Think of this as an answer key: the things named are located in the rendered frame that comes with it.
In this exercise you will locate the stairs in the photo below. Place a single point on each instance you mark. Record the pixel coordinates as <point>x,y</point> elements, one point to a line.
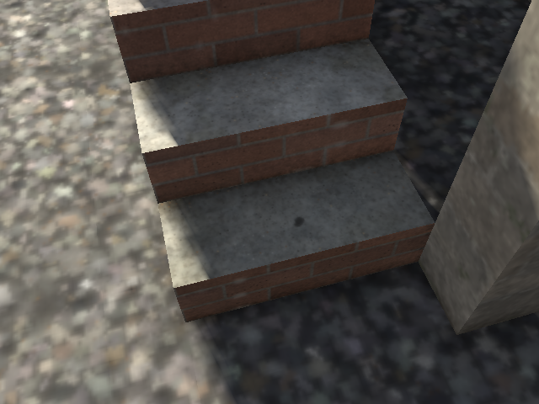
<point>267,128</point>

